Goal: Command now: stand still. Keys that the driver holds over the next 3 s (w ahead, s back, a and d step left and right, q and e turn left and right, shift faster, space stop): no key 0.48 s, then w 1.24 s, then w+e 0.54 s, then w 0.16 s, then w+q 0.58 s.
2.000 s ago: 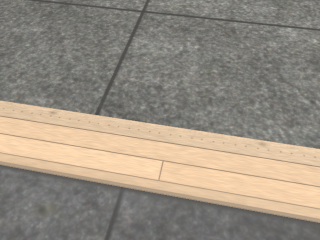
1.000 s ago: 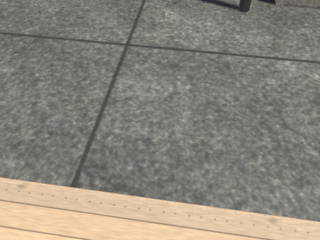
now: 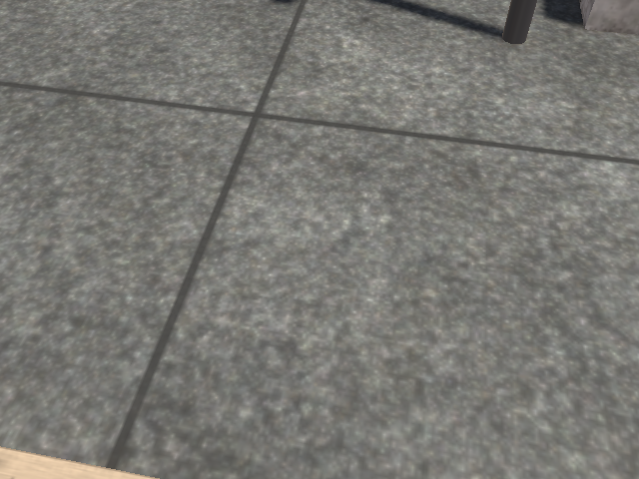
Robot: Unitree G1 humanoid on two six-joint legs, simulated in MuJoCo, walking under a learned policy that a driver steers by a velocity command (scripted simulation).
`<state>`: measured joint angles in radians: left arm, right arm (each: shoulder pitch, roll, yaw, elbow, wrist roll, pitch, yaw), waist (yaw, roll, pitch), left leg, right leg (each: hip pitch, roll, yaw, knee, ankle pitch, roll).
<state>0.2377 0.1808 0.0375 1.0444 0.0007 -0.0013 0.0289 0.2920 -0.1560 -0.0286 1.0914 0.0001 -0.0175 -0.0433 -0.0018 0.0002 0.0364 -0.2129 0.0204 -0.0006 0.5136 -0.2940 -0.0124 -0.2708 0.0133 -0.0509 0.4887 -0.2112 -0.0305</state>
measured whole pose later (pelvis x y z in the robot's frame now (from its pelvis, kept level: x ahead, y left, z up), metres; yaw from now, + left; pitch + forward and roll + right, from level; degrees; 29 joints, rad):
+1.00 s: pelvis +0.12 +0.04 +0.01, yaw +1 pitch +2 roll -1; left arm 0.09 0.24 0.07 0.98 -0.03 -0.08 0.00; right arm 0.54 -0.14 -0.02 1.10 -0.01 -0.10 -0.01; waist -0.07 -0.03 -0.03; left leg -0.01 -0.01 0.04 0.27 -0.30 0.04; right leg -0.64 -0.08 0.00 0.85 -0.08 -0.05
